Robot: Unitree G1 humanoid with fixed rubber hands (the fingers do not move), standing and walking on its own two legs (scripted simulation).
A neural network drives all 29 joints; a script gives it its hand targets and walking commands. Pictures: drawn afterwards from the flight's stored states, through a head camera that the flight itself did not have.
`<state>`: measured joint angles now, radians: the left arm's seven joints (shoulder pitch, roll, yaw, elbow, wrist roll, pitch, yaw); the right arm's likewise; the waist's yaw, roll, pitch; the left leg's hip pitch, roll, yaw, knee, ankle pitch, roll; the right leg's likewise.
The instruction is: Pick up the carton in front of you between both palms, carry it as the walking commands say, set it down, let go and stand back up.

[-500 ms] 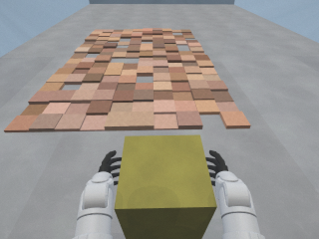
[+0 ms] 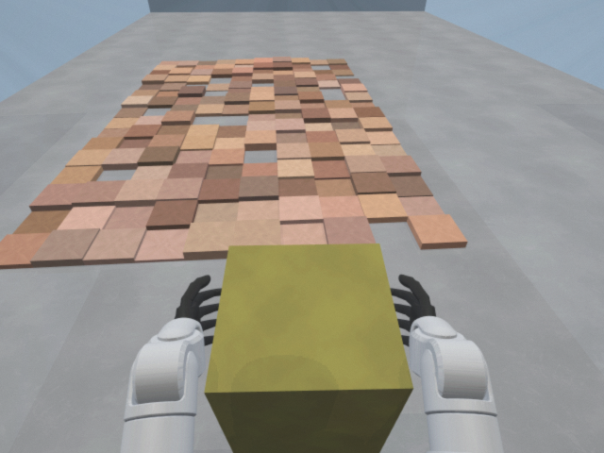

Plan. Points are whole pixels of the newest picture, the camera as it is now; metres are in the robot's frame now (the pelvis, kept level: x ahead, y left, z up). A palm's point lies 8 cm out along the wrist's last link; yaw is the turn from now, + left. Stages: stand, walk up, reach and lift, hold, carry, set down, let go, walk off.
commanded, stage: carry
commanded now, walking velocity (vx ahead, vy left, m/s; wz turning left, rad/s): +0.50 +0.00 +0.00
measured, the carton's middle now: (305, 354) +0.30 +0.01 +0.01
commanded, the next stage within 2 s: none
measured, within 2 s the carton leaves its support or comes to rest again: neither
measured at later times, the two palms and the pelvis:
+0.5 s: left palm (237, 216) +0.54 +0.13 +0.08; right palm (400, 217) +0.54 -0.17 +0.08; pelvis +0.27 -0.02 -0.02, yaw +3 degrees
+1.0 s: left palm (242, 141) +0.87 +0.16 +0.08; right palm (360, 140) +0.87 -0.14 +0.08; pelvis +0.60 +0.00 -0.02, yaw +0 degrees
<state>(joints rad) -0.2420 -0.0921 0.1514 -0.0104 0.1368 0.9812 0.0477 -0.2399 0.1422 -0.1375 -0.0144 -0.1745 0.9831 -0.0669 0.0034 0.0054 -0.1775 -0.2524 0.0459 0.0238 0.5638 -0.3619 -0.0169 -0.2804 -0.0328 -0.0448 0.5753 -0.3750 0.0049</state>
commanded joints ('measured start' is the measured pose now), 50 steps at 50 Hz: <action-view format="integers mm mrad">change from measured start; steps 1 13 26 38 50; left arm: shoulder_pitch -546 -452 -333 -375 -362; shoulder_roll -939 -923 -905 -944 -857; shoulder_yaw -732 -774 -709 -777 -731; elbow -115 -394 -314 -369 -393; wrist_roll -407 -458 -362 -471 -417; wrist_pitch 73 227 240 212 254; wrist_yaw -218 -215 -189 -244 -224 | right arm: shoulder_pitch -554 -390 -438 -328 -343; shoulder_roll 834 885 811 909 847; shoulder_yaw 701 714 748 742 734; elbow -170 -378 -403 -345 -376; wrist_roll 399 454 498 410 453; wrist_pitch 75 214 263 191 248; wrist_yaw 221 214 257 208 231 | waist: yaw -1 -41 25 13 -50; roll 47 127 -250 -128 -34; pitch -79 -121 -186 -85 -198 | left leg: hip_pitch -42 640 -362 -443 354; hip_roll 94 345 -61 45 107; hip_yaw -41 -346 71 116 48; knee -96 -221 678 233 -152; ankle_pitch -64 726 -94 224 92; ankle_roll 81 237 -5 14 82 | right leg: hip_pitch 115 -610 491 383 122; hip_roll -17 -32 -406 -214 -113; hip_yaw -32 -37 644 16 -186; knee -192 464 -397 -391 304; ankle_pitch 40 -213 -32 505 594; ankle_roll -17 -21 -241 -130 -27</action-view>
